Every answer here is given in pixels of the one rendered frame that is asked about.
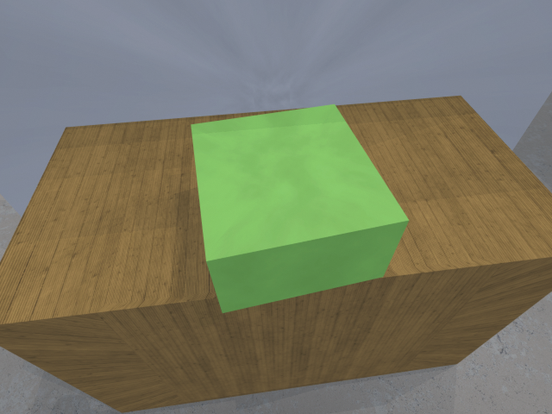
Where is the pedestal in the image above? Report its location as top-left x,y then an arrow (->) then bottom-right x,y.
0,96 -> 552,413

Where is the carton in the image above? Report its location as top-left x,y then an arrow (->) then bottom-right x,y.
191,104 -> 409,313

